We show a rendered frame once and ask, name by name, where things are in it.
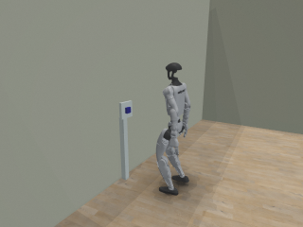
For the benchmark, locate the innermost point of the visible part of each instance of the button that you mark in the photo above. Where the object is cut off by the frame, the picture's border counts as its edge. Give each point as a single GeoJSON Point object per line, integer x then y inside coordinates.
{"type": "Point", "coordinates": [127, 110]}

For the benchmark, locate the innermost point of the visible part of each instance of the right robot upper arm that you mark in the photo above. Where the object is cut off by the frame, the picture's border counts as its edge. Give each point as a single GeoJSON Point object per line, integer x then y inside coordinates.
{"type": "Point", "coordinates": [187, 101]}

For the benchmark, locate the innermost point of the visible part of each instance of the robot right forearm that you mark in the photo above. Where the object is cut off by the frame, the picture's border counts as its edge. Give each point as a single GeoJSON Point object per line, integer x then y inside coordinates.
{"type": "Point", "coordinates": [186, 115]}

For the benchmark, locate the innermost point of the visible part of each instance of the panel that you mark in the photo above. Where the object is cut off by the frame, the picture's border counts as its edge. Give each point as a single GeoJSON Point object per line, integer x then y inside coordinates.
{"type": "Point", "coordinates": [123, 136]}

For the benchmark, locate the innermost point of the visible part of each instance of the robot right hand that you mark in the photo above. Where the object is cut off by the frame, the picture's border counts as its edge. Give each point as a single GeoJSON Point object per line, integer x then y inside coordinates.
{"type": "Point", "coordinates": [186, 128]}

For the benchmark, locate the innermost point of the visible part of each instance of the left robot thigh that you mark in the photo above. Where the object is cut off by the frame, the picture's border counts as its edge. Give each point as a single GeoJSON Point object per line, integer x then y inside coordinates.
{"type": "Point", "coordinates": [162, 143]}

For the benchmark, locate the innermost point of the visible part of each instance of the left robot upper arm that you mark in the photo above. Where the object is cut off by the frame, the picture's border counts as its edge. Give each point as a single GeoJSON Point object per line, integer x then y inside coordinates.
{"type": "Point", "coordinates": [168, 94]}

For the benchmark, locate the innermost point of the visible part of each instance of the humanoid robot head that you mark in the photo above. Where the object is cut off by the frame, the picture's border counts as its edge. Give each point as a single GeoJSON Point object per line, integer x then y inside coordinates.
{"type": "Point", "coordinates": [173, 68]}

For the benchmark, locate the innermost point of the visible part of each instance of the robot left hand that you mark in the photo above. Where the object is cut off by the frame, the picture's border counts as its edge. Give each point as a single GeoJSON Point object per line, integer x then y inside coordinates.
{"type": "Point", "coordinates": [173, 143]}

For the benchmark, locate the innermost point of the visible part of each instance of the robot left forearm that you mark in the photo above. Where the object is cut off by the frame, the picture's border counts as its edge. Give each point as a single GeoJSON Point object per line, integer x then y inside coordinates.
{"type": "Point", "coordinates": [174, 123]}

